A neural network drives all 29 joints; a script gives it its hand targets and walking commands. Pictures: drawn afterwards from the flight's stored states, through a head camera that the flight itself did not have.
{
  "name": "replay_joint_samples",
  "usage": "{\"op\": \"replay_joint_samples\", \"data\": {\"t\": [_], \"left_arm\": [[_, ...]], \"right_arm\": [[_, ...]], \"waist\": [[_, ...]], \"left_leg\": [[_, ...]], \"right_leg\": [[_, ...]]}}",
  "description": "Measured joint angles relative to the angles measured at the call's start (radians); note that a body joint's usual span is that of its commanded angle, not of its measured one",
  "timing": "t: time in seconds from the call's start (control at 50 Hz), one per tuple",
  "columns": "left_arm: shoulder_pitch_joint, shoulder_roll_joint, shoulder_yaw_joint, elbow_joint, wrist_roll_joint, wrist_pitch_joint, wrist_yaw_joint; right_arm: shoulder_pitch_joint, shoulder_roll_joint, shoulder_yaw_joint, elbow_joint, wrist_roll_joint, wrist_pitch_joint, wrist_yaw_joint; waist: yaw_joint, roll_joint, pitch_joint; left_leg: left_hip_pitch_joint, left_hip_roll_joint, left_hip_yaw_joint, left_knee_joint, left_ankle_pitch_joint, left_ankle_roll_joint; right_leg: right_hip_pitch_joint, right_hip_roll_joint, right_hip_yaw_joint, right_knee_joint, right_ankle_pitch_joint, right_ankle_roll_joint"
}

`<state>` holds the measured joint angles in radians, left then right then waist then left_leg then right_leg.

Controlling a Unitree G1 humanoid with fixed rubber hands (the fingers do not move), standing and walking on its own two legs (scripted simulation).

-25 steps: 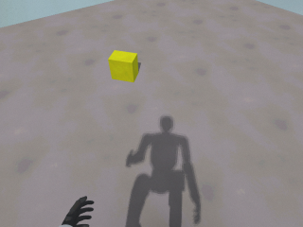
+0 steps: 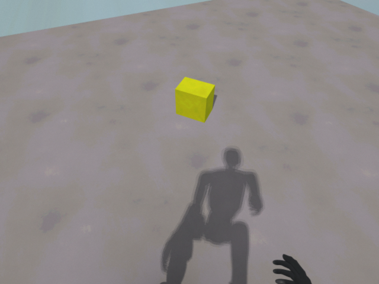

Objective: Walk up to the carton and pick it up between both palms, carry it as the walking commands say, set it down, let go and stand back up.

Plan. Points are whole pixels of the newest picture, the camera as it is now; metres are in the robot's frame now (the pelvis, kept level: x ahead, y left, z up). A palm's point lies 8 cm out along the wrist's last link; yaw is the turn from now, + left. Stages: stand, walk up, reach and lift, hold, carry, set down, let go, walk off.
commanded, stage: walk up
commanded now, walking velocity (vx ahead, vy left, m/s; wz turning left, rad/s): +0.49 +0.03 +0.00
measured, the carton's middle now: (194, 99) +1.43 +0.15 -0.65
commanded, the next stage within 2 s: none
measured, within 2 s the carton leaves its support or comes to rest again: neither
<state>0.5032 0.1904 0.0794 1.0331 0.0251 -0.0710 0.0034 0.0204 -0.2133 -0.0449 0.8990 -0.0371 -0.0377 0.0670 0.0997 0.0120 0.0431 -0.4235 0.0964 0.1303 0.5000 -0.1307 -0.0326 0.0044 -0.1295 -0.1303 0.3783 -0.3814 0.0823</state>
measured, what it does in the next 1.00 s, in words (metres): walks ahead: right foot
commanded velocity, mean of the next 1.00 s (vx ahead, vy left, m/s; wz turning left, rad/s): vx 0.49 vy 0.05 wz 0.00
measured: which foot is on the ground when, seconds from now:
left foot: down 0.00-0.52, up 0.54-1.00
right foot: down 0.00-0.02, up 0.04-0.50, down 0.52-1.00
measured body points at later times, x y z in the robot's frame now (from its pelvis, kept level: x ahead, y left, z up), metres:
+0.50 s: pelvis +0.25 -0.01 +0.00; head +0.27 -0.02 +0.45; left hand +0.43 +0.20 -0.12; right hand +0.13 -0.23 -0.14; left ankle +0.10 +0.13 -0.73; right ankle +0.38 -0.14 -0.72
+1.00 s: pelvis +0.48 +0.01 +0.01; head +0.52 +0.00 +0.46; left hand +0.37 +0.25 -0.12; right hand +0.66 -0.20 -0.12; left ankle +0.62 +0.17 -0.70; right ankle +0.38 -0.13 -0.73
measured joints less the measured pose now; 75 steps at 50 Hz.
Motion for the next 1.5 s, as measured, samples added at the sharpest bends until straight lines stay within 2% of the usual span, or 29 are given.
{"op": "replay_joint_samples", "data": {"t": [0.04, 0.06, 0.1, 0.14, 0.24, 0.36, 0.42, 0.5, 0.52, 0.54, 0.58, 0.62, 0.66, 0.76, 0.84, 0.9, 0.96, 1.0, 1.04, 1.06, 1.1, 1.14, 1.18, 1.28, 1.4, 1.44, 1.5], "left_arm": [[-0.037, 0.011, -0.002, 0.004, -0.001, 0.011, -0.003], [-0.067, 0.016, -0.003, 0.000, -0.004, 0.013, -0.003], [-0.128, 0.026, -0.003, -0.010, -0.005, 0.010, -0.004], [-0.185, 0.040, -0.002, -0.021, -0.006, 0.013, -0.012], [-0.298, 0.055, 0.000, -0.047, 0.006, 0.053, -0.038], [-0.397, 0.033, -0.008, -0.082, -0.002, 0.074, -0.060], [-0.438, 0.012, -0.013, -0.109, -0.011, 0.068, -0.064], [-0.463, -0.013, -0.014, -0.149, -0.006, 0.040, -0.052], [-0.463, -0.011, -0.013, -0.155, -0.002, 0.027, -0.046], [-0.464, -0.015, -0.010, -0.153, 0.004, 0.014, -0.037], [-0.433, -0.013, -0.012, -0.139, 0.001, 0.004, -0.023], [-0.373, -0.005, -0.012, -0.104, 0.000, 0.002, -0.011], [-0.305, 0.002, -0.010, -0.070, -0.003, 0.001, -0.007], [-0.142, 0.005, -0.012, -0.018, -0.006, -0.011, -0.006], [-0.047, -0.009, -0.011, -0.003, -0.004, -0.015, 0.000], [-0.010, -0.021, -0.008, 0.001, 0.000, -0.016, 0.002], [0.002, -0.026, -0.005, 0.002, 0.003, -0.015, 0.002], [0.002, -0.020, -0.002, 0.005, 0.003, -0.010, 0.001], [0.003, -0.012, -0.001, 0.013, -0.002, -0.003, 0.001], [0.004, -0.010, -0.002, 0.017, -0.003, 0.000, 0.000], [-0.045, 0.001, -0.005, 0.017, -0.007, 0.009, -0.001], [-0.107, 0.012, -0.004, 0.006, -0.009, 0.009, 0.000], [-0.168, 0.028, -0.002, -0.007, -0.010, 0.007, -0.005], [-0.289, 0.056, 0.004, -0.050, 0.006, 0.045, -0.031], [-0.393, 0.045, -0.004, -0.098, 0.004, 0.067, -0.054], [-0.421, 0.034, -0.010, -0.116, -0.002, 0.064, -0.057], [-0.451, 0.012, -0.018, -0.143, -0.006, 0.052, -0.055]], "right_arm": [[0.004, 0.009, -0.005, 0.003, -0.005, -0.026, -0.023], [0.022, 0.011, -0.003, 0.011, -0.002, -0.030, -0.031], [0.078, 0.013, 0.002, 0.037, 0.005, -0.036, -0.042], [0.148, 0.015, 0.004, 0.069, 0.015, -0.043, -0.047], [0.314, 0.016, -0.001, 0.135, 0.019, -0.058, -0.052], [0.438, 0.039, 0.004, 0.173, 0.018, -0.060, -0.064], [0.465, 0.053, 0.002, 0.182, 0.018, -0.058, -0.067], [0.486, 0.054, 0.003, 0.201, 0.022, -0.043, -0.072], [0.491, 0.054, 0.005, 0.205, 0.022, -0.039, -0.073], [0.477, 0.050, 0.005, 0.209, 0.024, -0.034, -0.073], [0.429, 0.037, -0.009, 0.198, 0.023, -0.025, -0.069], [0.375, 0.013, -0.021, 0.175, 0.019, -0.022, -0.061], [0.321, -0.010, -0.029, 0.149, 0.016, -0.017, -0.050], [0.216, -0.037, -0.032, 0.098, 0.004, 0.017, -0.023], [0.149, -0.035, -0.023, 0.074, 0.003, 0.034, -0.003], [0.098, -0.024, -0.014, 0.056, 0.007, 0.036, 0.009], [0.045, -0.011, -0.007, 0.038, 0.013, 0.034, 0.016], [0.016, -0.003, -0.003, 0.024, 0.011, 0.028, 0.014], [-0.001, 0.004, 0.001, 0.013, 0.003, 0.009, 0.003], [-0.004, 0.003, -0.001, 0.012, 0.000, -0.007, -0.006], [0.008, 0.010, -0.005, 0.019, -0.005, -0.028, -0.026], [0.058, 0.010, -0.002, 0.040, 0.000, -0.035, -0.037], [0.127, 0.009, 0.000, 0.068, 0.008, -0.042, -0.044], [0.296, 0.007, -0.001, 0.132, 0.018, -0.055, -0.050], [0.426, 0.028, 0.007, 0.177, 0.017, -0.056, -0.061], [0.447, 0.039, 0.006, 0.183, 0.016, -0.055, -0.063], [0.470, 0.047, 0.001, 0.192, 0.018, -0.047, -0.065]], "waist": [[-0.019, -0.030, 0.014], [-0.028, -0.038, 0.018], [-0.051, -0.045, 0.014], [-0.077, -0.055, 0.006], [-0.124, -0.062, -0.004], [-0.166, -0.050, 0.003], [-0.184, -0.043, 0.011], [-0.191, -0.021, 0.002], [-0.187, -0.020, -0.005], [-0.178, -0.004, -0.001], [-0.163, 0.008, 0.002], [-0.147, 0.015, 0.002], [-0.126, 0.025, 0.000], [-0.079, 0.033, -0.010], [-0.049, 0.032, -0.013], [-0.027, 0.030, -0.006], [-0.007, 0.025, 0.005], [0.001, 0.015, 0.006], [0.002, 0.001, 0.002], [-0.002, -0.003, -0.001], [-0.022, -0.032, 0.015], [-0.043, -0.041, 0.015], [-0.070, -0.051, 0.009], [-0.123, -0.063, -0.002], [-0.168, -0.052, 0.003], [-0.182, -0.047, 0.010], [-0.194, -0.035, 0.014]], "left_leg": [[-0.001, -0.022, 0.018, 0.065, -0.017, 0.036], [0.006, -0.028, 0.020, 0.085, -0.047, 0.051], [0.049, -0.030, 0.020, 0.066, -0.080, 0.063], [0.111, -0.032, 0.019, 0.008, -0.077, 0.054], [0.260, -0.036, 0.019, -0.116, -0.089, 0.052], [0.400, -0.032, 0.020, -0.211, -0.125, 0.026], [0.461, -0.029, 0.025, -0.238, -0.157, 0.005], [0.505, -0.018, 0.024, -0.186, -0.254, -0.031], [0.487, -0.010, 0.017, -0.113, -0.301, -0.034], [0.435, 0.013, 0.004, 0.022, -0.343, -0.022], [0.283, -0.009, -0.086, 0.356, -0.356, 0.006], [0.151, -0.028, -0.114, 0.575, -0.270, 0.020], [0.050, -0.013, -0.110, 0.649, -0.168, 0.021], [-0.121, 0.024, -0.106, 0.588, -0.021, -0.004], [-0.176, 0.038, -0.086, 0.427, 0.061, -0.028], [-0.167, 0.035, -0.065, 0.266, 0.104, -0.033], [-0.130, 0.023, -0.041, 0.139, 0.106, -0.022], [-0.092, 0.011, -0.027, 0.076, 0.065, -0.011], [-0.023, -0.002, -0.001, 0.013, 0.023, -0.003], [0.010, -0.009, 0.009, -0.007, 0.019, 0.015], [0.001, -0.029, 0.022, 0.074, -0.029, 0.055], [0.034, -0.033, 0.024, 0.075, -0.072, 0.066], [0.091, -0.035, 0.024, 0.026, -0.077, 0.056], [0.241, -0.040, 0.025, -0.104, -0.084, 0.054], [0.381, -0.033, 0.024, -0.204, -0.114, 0.030], [0.422, -0.030, 0.025, -0.224, -0.132, 0.016], [0.475, -0.028, 0.029, -0.227, -0.179, -0.005]], "right_leg": [[-0.110, -0.023, 0.054, 0.300, -0.097, -0.048], [-0.185, -0.008, 0.093, 0.473, -0.109, -0.066], [-0.321, 0.022, 0.117, 0.712, -0.045, -0.085], [-0.418, 0.026, 0.102, 0.785, 0.047, -0.085], [-0.565, 0.013, 0.083, 0.713, 0.193, -0.067], [-0.604, 0.007, 0.062, 0.420, 0.320, -0.049], [-0.576, 0.011, 0.038, 0.284, 0.328, -0.051], [-0.482, 0.031, 0.002, 0.187, 0.248, -0.070], [-0.444, 0.039, -0.006, 0.155, 0.240, -0.081], [-0.450, 0.049, -0.015, 0.188, 0.244, -0.099], [-0.449, 0.049, -0.020, 0.244, 0.193, -0.121], [-0.398, 0.044, -0.018, 0.210, 0.172, -0.122], [-0.334, 0.046, -0.017, 0.143, 0.180, -0.115], [-0.205, 0.047, -0.011, 0.021, 0.177, -0.103], [-0.119, 0.042, -0.011, -0.047, 0.161, -0.085], [-0.059, 0.036, -0.012, -0.088, 0.143, -0.065], [-0.005, 0.028, -0.013, -0.113, 0.115, -0.037], [0.022, 0.019, -0.015, -0.111, 0.084, -0.016], [0.026, 0.004, -0.010, -0.047, 0.020, 0.002], [0.002, -0.006, 0.000, 0.040, -0.032, -0.005], [-0.125, -0.016, 0.069, 0.373, -0.112, -0.046], [-0.269, 0.017, 0.114, 0.661, -0.073, -0.075], [-0.378, 0.026, 0.103, 0.777, 0.019, -0.082], [-0.540, 0.009, 0.078, 0.729, 0.168, -0.069], [-0.593, 0.004, 0.060, 0.443, 0.300, -0.049], [-0.580, 0.007, 0.046, 0.339, 0.321, -0.047], [-0.535, 0.015, 0.021, 0.246, 0.286, -0.056]]}}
